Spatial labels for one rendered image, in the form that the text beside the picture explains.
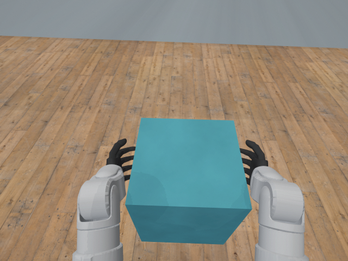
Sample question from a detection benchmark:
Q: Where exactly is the robot left hand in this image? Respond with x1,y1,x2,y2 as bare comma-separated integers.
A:
106,139,136,181

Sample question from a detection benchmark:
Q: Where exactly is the right robot forearm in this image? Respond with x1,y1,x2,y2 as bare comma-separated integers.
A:
250,166,309,261

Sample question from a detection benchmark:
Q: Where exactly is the left robot forearm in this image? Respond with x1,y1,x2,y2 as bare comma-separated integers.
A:
72,164,126,261

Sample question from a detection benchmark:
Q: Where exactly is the carton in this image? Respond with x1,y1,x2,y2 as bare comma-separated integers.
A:
125,118,252,245

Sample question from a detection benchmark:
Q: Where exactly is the robot right hand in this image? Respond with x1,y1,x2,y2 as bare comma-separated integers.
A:
240,140,268,186

